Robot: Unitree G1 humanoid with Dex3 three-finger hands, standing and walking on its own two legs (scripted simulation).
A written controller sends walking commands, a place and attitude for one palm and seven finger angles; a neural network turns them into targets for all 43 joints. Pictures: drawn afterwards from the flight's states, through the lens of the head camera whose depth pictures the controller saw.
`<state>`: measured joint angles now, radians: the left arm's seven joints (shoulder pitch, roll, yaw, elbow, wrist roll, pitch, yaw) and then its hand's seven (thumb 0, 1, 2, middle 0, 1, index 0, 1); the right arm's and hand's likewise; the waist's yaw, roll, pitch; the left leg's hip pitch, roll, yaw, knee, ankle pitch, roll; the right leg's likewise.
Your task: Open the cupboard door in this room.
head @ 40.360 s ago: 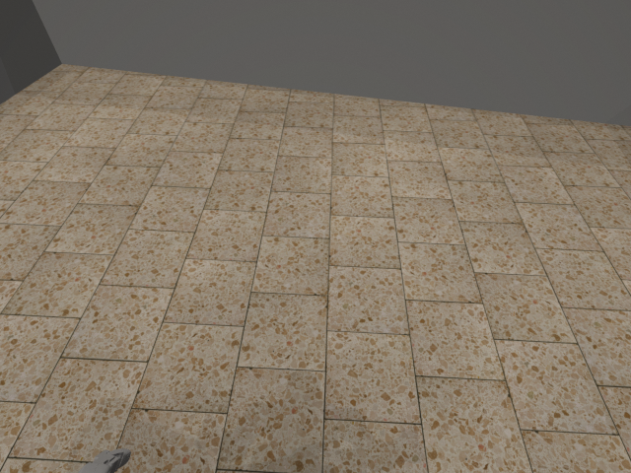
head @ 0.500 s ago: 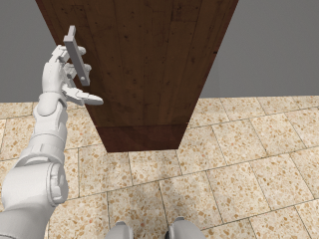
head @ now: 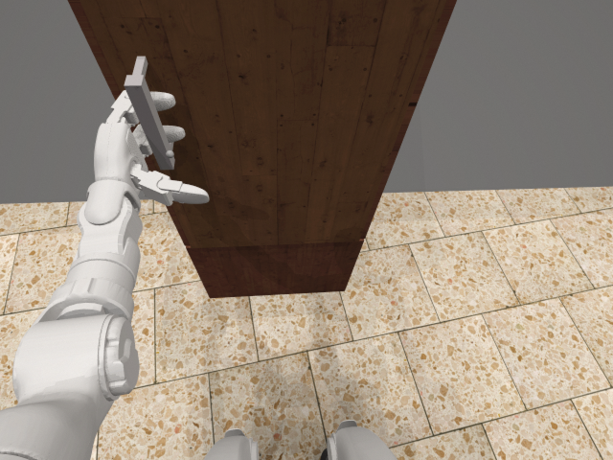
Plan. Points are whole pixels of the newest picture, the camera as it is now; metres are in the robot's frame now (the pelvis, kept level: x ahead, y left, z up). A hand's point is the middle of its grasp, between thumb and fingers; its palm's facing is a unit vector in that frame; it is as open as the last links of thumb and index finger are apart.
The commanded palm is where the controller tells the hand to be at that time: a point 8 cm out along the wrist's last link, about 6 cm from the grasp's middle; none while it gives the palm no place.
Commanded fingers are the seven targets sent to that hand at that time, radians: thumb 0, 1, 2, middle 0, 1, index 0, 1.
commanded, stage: close the thumb around the handle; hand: left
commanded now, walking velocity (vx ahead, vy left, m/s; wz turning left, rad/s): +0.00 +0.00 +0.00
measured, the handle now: (155, 117) +0.55 +0.17 +0.09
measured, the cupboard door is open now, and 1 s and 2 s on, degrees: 0 1 42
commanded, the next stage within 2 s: pull the door open along its arc in 0.80 s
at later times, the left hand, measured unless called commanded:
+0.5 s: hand (166, 156) +0.49 +0.16 +0.09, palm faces +0.00 -1.00 -0.01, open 9.6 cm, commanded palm +0.46 +0.20 +0.09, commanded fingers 0.00 0.68 0.80 -0.38 -1.33 -0.38 -1.33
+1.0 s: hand (170, 158) +0.48 +0.15 +0.09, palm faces +0.01 -1.00 +0.00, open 5.7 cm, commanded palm +0.45 +0.20 +0.09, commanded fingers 0.00 0.90 0.90 -0.40 -1.35 -0.40 -1.35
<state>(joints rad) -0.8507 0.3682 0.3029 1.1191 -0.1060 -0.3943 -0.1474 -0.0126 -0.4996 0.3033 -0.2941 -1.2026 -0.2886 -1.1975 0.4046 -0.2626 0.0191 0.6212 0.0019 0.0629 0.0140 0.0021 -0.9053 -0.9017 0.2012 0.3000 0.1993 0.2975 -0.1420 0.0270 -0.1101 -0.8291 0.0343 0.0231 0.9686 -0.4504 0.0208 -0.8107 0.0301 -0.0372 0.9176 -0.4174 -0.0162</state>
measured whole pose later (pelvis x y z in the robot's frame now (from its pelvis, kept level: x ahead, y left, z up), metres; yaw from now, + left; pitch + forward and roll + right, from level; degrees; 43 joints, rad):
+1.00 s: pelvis +0.00 +0.00 +0.00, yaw +0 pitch +17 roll -2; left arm -0.83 0.35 0.29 1.10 -0.10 -0.40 -0.13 0.01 0.74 0.83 -0.35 -1.33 -0.34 -1.34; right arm 0.39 -0.26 0.02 0.61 0.00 0.06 0.01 0.00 -0.91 -0.90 0.20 0.30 0.20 0.30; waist -0.14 0.02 -0.11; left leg -0.82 0.03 0.02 0.97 -0.45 0.02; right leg -0.80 0.03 -0.03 0.92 -0.42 -0.01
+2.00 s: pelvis +0.01 -0.04 +0.02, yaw +3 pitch +5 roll +1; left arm 0.21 -0.05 -0.33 -0.02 0.05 -0.10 0.51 0.02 0.70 0.77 -0.32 -1.32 -0.37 -1.34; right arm 0.20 -0.18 0.02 0.51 -0.04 0.04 0.04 0.01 -0.91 -0.90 0.20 0.30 0.20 0.30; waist -0.03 0.04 -0.11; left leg -0.51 0.02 -0.03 0.84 -0.42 -0.03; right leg -0.50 0.03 -0.08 0.85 -0.44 -0.07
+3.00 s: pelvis -0.01 -0.02 +0.01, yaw +3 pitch +6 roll +0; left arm 0.06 -0.07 -0.33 0.08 0.06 -0.11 0.57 -0.01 -0.50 0.30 -0.20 -0.49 -0.21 -0.50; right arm 0.19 -0.17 0.03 0.53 -0.04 0.02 0.04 0.01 -0.90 -0.90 0.20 0.30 0.20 0.30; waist -0.01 0.04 -0.10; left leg -0.59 0.00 -0.02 0.92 -0.43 0.00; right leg -0.57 0.00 -0.08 0.90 -0.44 -0.04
